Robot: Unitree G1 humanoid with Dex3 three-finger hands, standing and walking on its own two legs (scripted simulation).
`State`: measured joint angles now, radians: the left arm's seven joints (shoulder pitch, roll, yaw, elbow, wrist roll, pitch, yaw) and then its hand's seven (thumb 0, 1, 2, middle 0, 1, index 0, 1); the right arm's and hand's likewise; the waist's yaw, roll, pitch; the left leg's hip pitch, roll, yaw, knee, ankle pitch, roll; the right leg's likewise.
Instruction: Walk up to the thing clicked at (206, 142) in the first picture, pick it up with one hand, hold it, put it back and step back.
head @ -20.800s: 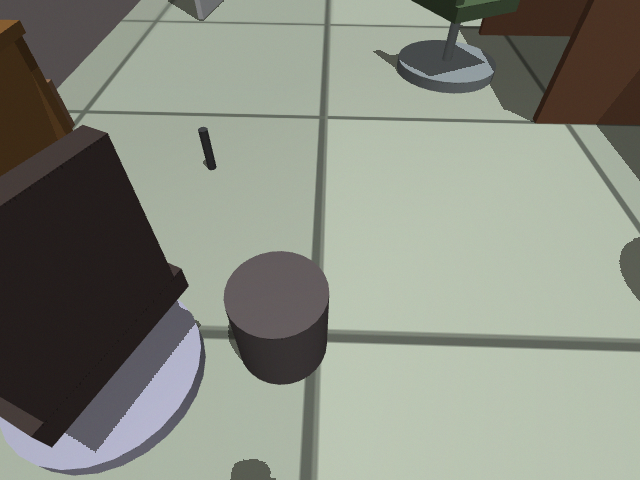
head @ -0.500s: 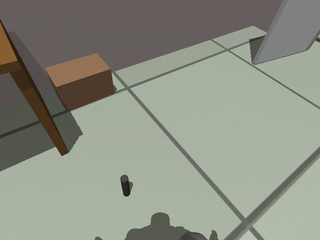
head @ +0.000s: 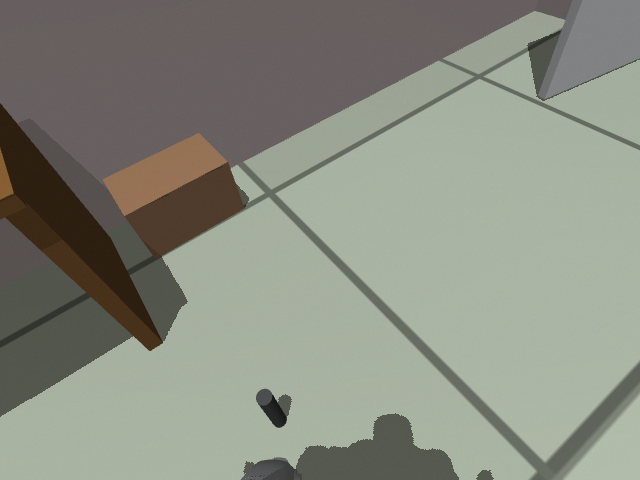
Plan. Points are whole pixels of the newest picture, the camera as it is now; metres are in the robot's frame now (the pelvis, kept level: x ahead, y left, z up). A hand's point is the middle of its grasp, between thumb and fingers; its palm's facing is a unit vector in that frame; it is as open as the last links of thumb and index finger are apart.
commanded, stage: walk up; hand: left
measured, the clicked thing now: (272, 409) +0.39 +0.23 -0.66
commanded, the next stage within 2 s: stand in 1.48 s
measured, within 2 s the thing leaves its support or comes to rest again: neither
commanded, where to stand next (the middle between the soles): +0.10 +0.04 m, yaw +0 degrees
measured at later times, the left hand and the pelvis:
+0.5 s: hand out of the picture +0.07 +0.28 -0.16, palm faces -0.01 -0.94 -0.34, open 7.4 cm; pelvis +0.03 +0.03 +0.00, yaw +1 degrees
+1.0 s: hand out of the picture +0.13 +0.29 -0.14, palm faces -0.03 -0.94 -0.33, open 7.4 cm; pelvis +0.04 +0.04 +0.01, yaw +0 degrees
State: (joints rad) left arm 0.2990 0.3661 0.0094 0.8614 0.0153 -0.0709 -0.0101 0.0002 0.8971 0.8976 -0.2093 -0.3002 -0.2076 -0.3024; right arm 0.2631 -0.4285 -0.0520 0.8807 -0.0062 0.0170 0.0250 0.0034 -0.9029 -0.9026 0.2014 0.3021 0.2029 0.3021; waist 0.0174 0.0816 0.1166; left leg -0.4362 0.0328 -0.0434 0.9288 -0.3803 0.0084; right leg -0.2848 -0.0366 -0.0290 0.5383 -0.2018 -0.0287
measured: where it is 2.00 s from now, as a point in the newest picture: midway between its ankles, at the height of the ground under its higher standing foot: outside the picture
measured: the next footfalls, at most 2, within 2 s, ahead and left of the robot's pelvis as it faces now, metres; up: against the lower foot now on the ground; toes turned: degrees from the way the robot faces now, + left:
left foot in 0.14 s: +0.10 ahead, +0.16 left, +0.00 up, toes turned +1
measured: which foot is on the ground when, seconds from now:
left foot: up 0.00-0.12, down 0.14-1.00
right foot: down 0.00-1.00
